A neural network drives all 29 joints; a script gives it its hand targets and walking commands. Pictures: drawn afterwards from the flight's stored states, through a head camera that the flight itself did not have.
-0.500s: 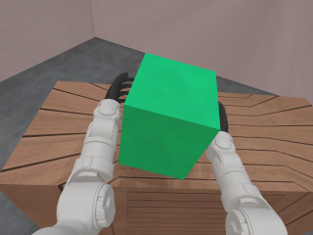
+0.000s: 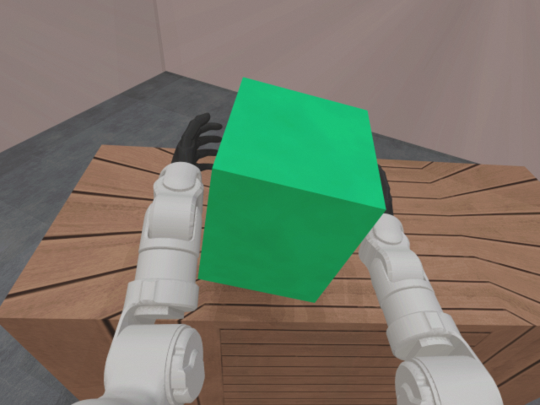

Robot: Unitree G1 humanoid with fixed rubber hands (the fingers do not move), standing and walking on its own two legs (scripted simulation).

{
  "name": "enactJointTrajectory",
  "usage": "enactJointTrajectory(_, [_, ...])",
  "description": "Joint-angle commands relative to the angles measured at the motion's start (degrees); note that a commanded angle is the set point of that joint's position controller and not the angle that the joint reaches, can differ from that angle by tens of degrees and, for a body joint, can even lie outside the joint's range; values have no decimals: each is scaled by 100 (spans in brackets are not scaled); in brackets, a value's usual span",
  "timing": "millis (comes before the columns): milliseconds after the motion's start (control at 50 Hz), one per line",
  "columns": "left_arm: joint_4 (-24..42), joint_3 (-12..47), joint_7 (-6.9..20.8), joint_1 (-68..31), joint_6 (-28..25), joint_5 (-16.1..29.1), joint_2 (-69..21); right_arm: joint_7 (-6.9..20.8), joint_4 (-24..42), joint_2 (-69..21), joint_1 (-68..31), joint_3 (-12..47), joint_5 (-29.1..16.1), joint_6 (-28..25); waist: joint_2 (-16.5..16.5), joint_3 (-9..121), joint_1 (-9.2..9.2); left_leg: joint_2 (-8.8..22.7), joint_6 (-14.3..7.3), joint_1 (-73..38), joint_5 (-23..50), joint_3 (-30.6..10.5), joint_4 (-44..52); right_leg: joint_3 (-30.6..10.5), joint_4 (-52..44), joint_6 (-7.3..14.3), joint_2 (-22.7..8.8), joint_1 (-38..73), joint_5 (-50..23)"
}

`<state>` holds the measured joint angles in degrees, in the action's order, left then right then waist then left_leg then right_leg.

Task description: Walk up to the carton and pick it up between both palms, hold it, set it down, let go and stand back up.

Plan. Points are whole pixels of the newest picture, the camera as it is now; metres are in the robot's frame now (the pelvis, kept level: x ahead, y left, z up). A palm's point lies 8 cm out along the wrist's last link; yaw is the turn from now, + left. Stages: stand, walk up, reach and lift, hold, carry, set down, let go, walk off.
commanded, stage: reach and lift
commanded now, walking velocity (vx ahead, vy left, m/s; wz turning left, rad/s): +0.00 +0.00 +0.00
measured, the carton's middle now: (280, 196) +0.41 -0.03 +0.12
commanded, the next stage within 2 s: hold in 0.94 s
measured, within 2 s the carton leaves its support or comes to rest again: neither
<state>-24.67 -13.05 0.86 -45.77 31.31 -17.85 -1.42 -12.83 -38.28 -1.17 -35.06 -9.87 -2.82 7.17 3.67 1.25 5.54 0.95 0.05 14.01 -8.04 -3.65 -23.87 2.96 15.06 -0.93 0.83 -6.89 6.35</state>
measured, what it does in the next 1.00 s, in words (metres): stands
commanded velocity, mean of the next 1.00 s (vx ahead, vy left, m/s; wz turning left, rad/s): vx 0.00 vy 0.00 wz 0.00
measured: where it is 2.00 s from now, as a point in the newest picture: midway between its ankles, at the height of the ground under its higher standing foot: outside the picture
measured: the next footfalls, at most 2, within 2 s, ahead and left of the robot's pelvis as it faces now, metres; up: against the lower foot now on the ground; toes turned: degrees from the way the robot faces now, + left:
none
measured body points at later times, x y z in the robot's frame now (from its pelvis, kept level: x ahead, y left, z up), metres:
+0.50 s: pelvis +0.00 +0.00 +0.00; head -0.02 +0.04 +0.45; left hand +0.41 +0.12 +0.21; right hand +0.38 -0.17 +0.15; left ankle +0.05 +0.11 -0.75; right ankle +0.02 -0.13 -0.75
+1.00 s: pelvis +0.00 +0.00 +0.00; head -0.03 +0.04 +0.45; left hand +0.41 +0.12 +0.22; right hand +0.38 -0.17 +0.17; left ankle +0.05 +0.11 -0.75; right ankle +0.02 -0.13 -0.75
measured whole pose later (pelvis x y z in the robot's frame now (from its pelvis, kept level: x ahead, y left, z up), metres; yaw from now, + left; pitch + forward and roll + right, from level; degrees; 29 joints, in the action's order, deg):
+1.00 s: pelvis +0.00 +0.00 +0.00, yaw +0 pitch -2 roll -2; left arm -16.8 -13.1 -1.2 -45.7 41.3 -17.8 -1.7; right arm -11.9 -34.2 1.8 -38.0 -6.0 -7.2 16.5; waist 2.7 3.9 5.5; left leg 1.0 0.2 13.5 -8.3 -3.7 -23.9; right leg 3.0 16.2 -0.9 0.8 -6.9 7.3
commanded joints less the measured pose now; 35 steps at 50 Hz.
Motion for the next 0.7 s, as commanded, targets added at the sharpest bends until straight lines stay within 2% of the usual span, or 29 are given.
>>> enactJointTrajectory(0, [558, 2112, 433, -2171, 149, 413, -3790, 941, 2443, -2355, -6291, 2581, -906, -336, -689, 2718, -462, -152, 64, -2487, 1281, 372, 403, 339, -203, -66, 307, 640, -124])
enactJointTrajectory(20, [1060, 2296, 411, -2720, 110, 607, -3876, 945, 2906, -2627, -6563, 2812, -1019, -381, -562, 3241, -533, -167, 43, -2548, 1427, 413, 317, 349, -103, -85, 349, 819, -323])
enactJointTrajectory(40, [947, 2313, 379, -2716, 156, 535, -3926, 952, 2754, -2542, -6567, 2801, -1059, -328, -949, 3061, -580, -142, 136, -2610, 1378, 359, 344, 346, -138, -47, 355, 544, -102])
enactJointTrajectory(60, [1018, 2386, 341, -2546, 213, 659, -3955, 932, 3310, -2623, -6968, 2976, -1194, -352, -668, 3596, -694, -131, 52, -2753, 1662, 365, 184, 315, -83, -64, 390, 617, -304])
enactJointTrajectory(100, [615, 2417, 323, -2546, 306, 626, -3963, 951, 2703, -2441, -6708, 2710, -1074, -197, -758, 2842, -453, -52, 120, -2552, 1217, 248, 375, 373, -143, -32, 439, 327, 129])
enactJointTrajectory(120, [1053, 2449, 321, -2802, 195, 737, -3914, 938, 2841, -2627, -6503, 2883, -1116, -166, -656, 3196, -486, -147, 97, -2601, 1254, 312, 336, 351, -134, -71, 412, 482, -26])
enactJointTrajectory(140, [910, 2328, 306, -2778, 293, 621, -3854, 958, 2819, -2436, -6665, 2741, -1129, -140, -772, 2950, -484, -128, 128, -2530, 1195, 300, 340, 378, -154, -65, 436, 353, 199])
enactJointTrajectory(160, [1038, 2454, 308, -2351, 389, 669, -3982, 927, 2536, -2256, -6088, 2608, -1118, -88, -913, 2687, -261, -64, 231, -2568, 1507, 258, 337, 367, -100, -17, 416, 408, -231])
enactJointTrajectory(180, [857, 2412, 293, -2432, 440, 640, -4004, 934, 2606, -2250, -6251, 2569, -1115, -94, -985, 2691, -307, -55, 225, -2549, 1330, 223, 340, 333, -147, -12, 361, 330, 48])
enactJointTrajectory(200, [630, 2193, 366, -2371, 484, 526, -3747, 922, 2537, -2311, -6409, 2517, -1054, -15, -679, 2518, -403, -84, 92, -2447, 907, 295, 444, 336, -209, -31, 371, 405, 198])
enactJointTrajectory(220, [120, 1878, 423, -2299, 605, 339, -3638, 941, 2238, -2102, -6482, 2346, -940, 56, -696, 1994, -419, -142, 15, -2095, 281, 319, 641, 343, -293, -39, 294, 356, 763])
enactJointTrajectory(240, [587, 2003, 405, -2741, 571, 374, -3689, 977, 2389, -2248, -6700, 2412, -953, 10, -555, 2268, -411, -97, 25, -2156, 509, 297, 599, 402, -220, -62, 356, 412, 602])
enactJointTrajectory(300, [848, 2037, 395, -2823, 564, 478, -3731, 976, 2664, -2408, -6853, 2566, -1130, 37, -559, 2699, -478, -101, -4, -2204, 563, 273, 563, 375, -130, -90, 344, 576, 402])
enactJointTrajectory(360, [1111, 2380, 330, -3140, 493, 737, -3820, 993, 2891, -2557, -7058, 2604, -1162, 21, -815, 3084, -398, -154, 51, -2319, 1016, 303, 420, 341, -91, -82, 357, 521, 136])
enactJointTrajectory(380, [1069, 2375, 269, -3262, 477, 735, -3912, 1021, 2969, -2570, -7356, 2665, -1220, -8, -777, 3235, -565, -102, 63, -2406, 993, 281, 391, 380, -54, -68, 402, 376, 259])
enactJointTrajectory(400, [789, 2363, 239, -3019, 522, 640, -3939, 1029, 2740, -2482, -7217, 2591, -1176, 44, -947, 2895, -470, -104, 102, -2371, 869, 282, 441, 343, -107, -57, 387, 263, 353])
enactJointTrajectory(420, [627, 2170, 248, -2974, 515, 655, -3885, 1045, 2719, -2510, -7250, 2597, -1155, 56, -685, 2849, -629, -94, -1, -2184, 697, 286, 482, 300, -118, -37, 385, 337, 506])
enactJointTrajectory(440, [747, 2454, 207, -2950, 537, 794, -3984, 1020, 3067, -2481, -7484, 2634, -1199, -10, -714, 3129, -446, -70, 31, -2362, 937, 242, 406, 363, -85, -67, 416, 275, 211])
enactJointTrajectory(460, [980, 2327, 260, -2865, 542, 747, -3838, 979, 2783, -2524, -6688, 2665, -1157, 119, -725, 3014, -380, -103, 58, -2483, 1065, 310, 376, 314, -77, -90, 377, 421, -26])
enactJointTrajectory(480, [872, 2253, 242, -2935, 571, 667, -3740, 1010, 2839, -2486, -7092, 2666, -1187, 101, -665, 2975, -530, -110, 7, -2372, 828, 289, 404, 333, -126, -66, 387, 317, 340])
enactJointTrajectory(500, [1455, 2493, 174, -3175, 468, 881, -3953, 1021, 2953, -2591, -6953, 2764, -1357, 74, -859, 3287, -539, -80, 148, -2515, 1351, 257, 310, 323, -17, -78, 442, 428, -32])
enactJointTrajectory(520, [1193, 2400, 173, -3016, 554, 689, -3804, 1010, 2491, -2333, -6636, 2594, -1261, 190, -979, 2859, -361, -90, 173, -2489, 1203, 245, 374, 372, -89, -63, 418, 313, 155])
enactJointTrajectory(540, [1318, 2356, 195, -3152, 525, 724, -3845, 1002, 2509, -2535, -6746, 2732, -1282, 164, -791, 3039, -518, -101, 108, -2472, 1183, 280, 354, 342, -40, -75, 424, 344, 182])
enactJointTrajectory(560, [1149, 2633, 196, -2848, 647, 841, -3931, 988, 2787, -2244, -6915, 2582, -1235, 141, -923, 3159, -339, 4, 233, -2731, 1562, 221, 275, 377, -54, -52, 436, 181, -35])
enactJointTrajectory(580, [999, 2429, 219, -2983, 626, 698, -3889, 1000, 2565, -2310, -6834, 2554, -1247, 171, -998, 3029, -434, -78, 209, -2648, 1451, 260, 282, 351, -137, -52, 414, 304, 172])
enactJointTrajectory(600, [858, 2214, 257, -2693, 739, 565, -3764, 959, 2268, -2209, -6539, 2493, -1168, 281, -830, 2439, -371, -70, 174, -2430, 1345, 266, 328, 349, -144, -48, 416, 357, 151])
enactJointTrajectory(620, [766, 1954, 329, -2462, 791, 449, -3532, 948, 2464, -2328, -6649, 2684, -1304, 311, -521, 2466, -573, -149, 20, -2301, 1342, 328, 328, 253, -156, -129, 380, 644, 19])
enactJointTrajectory(640, [967, 2052, 353, -2953, 706, 539, -3667, 937, 2360, -2375, -6703, 2533, -1215, 323, -629, 2551, -361, -150, 53, -2352, 1221, 323, 419, 315, -103, -118, 380, 632, -33])
enactJointTrajectory(680, [1124, 1996, 395, -2876, 730, 545, -3562, 883, 2645, -2532, -6818, 2738, -1344, 330, -508, 2744, -498, -169, -41, -2340, 1353, 339, 339, 279, -50, -176, 380, 789, -291])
